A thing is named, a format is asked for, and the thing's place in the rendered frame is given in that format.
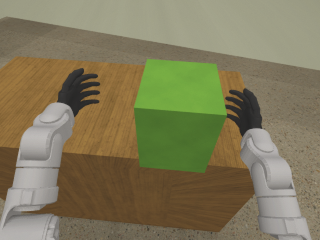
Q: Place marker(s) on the robot right hand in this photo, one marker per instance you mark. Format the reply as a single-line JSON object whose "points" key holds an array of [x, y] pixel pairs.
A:
{"points": [[249, 114]]}

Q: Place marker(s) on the robot left hand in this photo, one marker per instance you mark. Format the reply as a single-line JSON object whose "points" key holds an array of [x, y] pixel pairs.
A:
{"points": [[71, 88]]}

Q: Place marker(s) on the right robot forearm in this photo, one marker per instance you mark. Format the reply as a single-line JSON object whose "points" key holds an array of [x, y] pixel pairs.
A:
{"points": [[279, 212]]}

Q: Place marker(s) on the carton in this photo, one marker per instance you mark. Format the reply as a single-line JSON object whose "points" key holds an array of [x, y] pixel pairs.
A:
{"points": [[179, 114]]}

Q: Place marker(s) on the pedestal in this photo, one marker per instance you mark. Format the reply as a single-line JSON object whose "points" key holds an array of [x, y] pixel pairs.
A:
{"points": [[100, 177]]}

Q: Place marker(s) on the left robot forearm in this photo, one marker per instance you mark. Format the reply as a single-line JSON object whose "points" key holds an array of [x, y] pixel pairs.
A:
{"points": [[40, 152]]}

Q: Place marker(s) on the robot left upper arm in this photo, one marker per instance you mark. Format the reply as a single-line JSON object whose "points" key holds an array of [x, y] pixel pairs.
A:
{"points": [[31, 227]]}

